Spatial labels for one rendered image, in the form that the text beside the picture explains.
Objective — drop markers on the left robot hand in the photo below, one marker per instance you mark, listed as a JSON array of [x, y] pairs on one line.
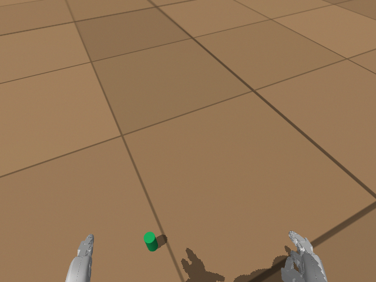
[[80, 267]]

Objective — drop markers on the can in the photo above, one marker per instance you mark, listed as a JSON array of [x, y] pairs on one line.
[[151, 241]]

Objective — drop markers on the right robot hand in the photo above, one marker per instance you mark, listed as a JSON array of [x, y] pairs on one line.
[[309, 264]]

